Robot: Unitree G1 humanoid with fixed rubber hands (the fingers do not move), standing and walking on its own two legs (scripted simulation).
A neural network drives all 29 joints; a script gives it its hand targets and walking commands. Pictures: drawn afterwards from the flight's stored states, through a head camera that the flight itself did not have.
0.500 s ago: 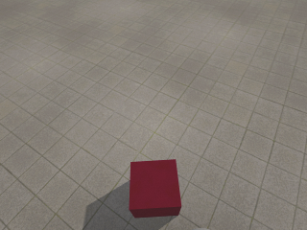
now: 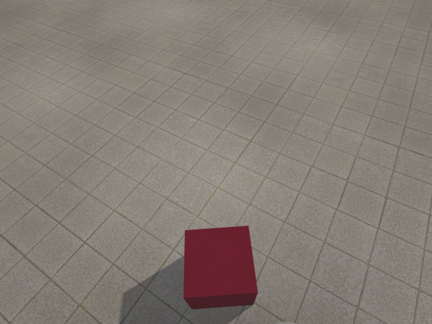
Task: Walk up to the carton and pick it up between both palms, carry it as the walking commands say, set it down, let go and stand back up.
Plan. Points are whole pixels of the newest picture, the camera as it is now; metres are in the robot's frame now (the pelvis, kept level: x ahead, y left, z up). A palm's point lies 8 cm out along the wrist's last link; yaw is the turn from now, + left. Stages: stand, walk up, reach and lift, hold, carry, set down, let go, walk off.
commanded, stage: stand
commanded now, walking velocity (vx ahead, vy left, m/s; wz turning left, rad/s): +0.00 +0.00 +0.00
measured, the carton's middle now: (219, 268) +0.38 +0.05 -0.65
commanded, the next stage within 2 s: reach and lift in 0.12 s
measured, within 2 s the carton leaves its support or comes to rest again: neither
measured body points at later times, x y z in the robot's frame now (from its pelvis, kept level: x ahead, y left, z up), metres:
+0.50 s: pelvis -0.03 -0.01 -0.02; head +0.06 +0.01 +0.42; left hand +0.13 +0.22 -0.16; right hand +0.16 -0.20 -0.15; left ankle -0.07 +0.08 -0.74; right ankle +0.02 -0.15 -0.74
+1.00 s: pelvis -0.13 -0.04 -0.09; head +0.05 -0.02 +0.32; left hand +0.21 +0.24 -0.19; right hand +0.20 -0.20 -0.20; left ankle -0.07 +0.08 -0.74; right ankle +0.02 -0.15 -0.74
